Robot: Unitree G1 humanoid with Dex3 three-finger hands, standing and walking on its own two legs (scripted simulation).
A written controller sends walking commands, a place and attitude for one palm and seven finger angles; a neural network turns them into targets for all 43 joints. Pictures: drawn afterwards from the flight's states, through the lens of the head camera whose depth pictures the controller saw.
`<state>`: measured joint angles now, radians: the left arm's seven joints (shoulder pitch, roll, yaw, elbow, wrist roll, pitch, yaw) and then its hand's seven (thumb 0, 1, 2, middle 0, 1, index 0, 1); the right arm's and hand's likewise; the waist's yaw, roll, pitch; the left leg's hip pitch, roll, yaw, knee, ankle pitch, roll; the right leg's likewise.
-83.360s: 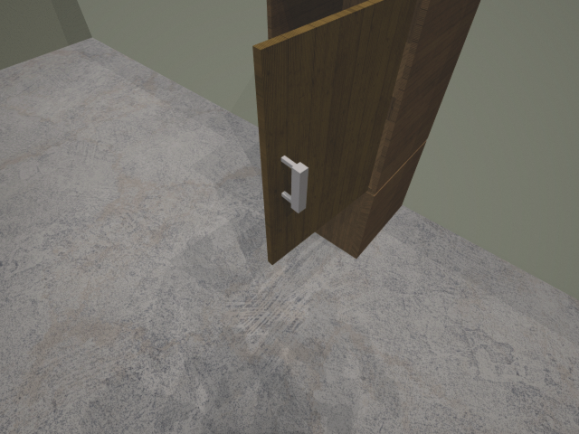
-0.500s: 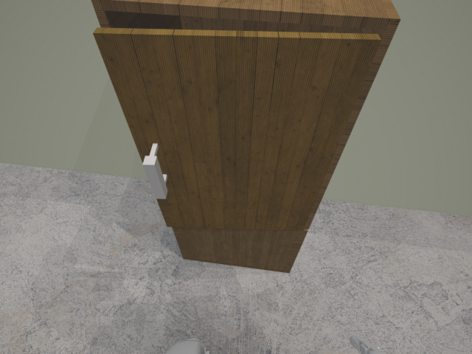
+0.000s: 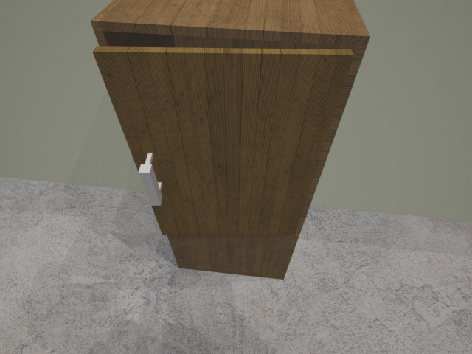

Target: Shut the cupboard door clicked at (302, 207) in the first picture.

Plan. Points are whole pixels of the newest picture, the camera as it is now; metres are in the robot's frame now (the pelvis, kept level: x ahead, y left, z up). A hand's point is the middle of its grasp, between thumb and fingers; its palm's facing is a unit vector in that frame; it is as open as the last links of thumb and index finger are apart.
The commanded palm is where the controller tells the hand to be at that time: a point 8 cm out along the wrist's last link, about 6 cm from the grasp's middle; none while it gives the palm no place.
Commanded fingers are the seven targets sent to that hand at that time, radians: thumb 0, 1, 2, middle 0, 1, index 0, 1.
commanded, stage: look again from close up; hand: left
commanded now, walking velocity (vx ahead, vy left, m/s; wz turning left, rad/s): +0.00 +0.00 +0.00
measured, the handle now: (153, 179) +0.48 +0.21 -0.03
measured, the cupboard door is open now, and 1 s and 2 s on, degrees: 6 6 6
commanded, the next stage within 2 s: raise the hand and make a fist in 0.48 s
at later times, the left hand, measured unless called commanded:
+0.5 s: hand out of the picture +0.07 +0.21 -0.16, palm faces -0.01 -0.97 -0.26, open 7.4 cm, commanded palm none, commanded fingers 0.00 0.90 0.90 -0.20 -0.30 -0.20 -0.30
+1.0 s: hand (117, 342) +0.16 +0.21 -0.08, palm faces +0.09 -1.00 +0.00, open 6.2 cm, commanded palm +0.15 +0.26 -0.05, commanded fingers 0.00 0.90 0.90 -0.58 -0.72 -0.58 -0.72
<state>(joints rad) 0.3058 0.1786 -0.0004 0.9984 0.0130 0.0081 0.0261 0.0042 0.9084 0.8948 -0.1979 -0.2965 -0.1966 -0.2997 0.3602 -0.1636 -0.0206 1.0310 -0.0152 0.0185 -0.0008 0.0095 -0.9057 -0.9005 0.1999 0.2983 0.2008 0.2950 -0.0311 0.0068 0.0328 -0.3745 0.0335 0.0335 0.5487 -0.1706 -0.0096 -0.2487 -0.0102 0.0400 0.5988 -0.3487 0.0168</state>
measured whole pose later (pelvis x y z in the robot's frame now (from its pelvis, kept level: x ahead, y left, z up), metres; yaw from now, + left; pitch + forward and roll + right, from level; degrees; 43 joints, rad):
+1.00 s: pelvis -0.02 -0.01 -0.11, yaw +0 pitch +14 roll -2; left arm 0.42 0.21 0.26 0.18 -0.36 -0.53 -0.44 0.01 0.90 0.89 -0.41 -0.53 -0.41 -0.53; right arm 0.15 -0.23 -0.07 0.57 0.04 -0.28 -0.04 0.01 -0.90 -0.90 0.20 0.30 0.20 0.30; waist 0.05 0.00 -0.16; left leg -1.07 0.06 -0.04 1.26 -0.44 -0.04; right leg -0.90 0.00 -0.05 1.30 -0.65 -0.01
